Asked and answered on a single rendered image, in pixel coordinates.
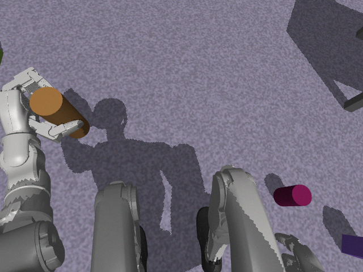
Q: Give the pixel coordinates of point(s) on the right robot hand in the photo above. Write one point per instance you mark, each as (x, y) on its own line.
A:
(304, 260)

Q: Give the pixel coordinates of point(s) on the left robot hand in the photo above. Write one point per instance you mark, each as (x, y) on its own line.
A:
(16, 114)

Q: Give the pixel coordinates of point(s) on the right robot foot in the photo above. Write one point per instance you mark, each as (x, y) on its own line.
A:
(202, 226)

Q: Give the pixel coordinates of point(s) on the left robot arm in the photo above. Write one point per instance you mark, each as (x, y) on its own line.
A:
(29, 241)

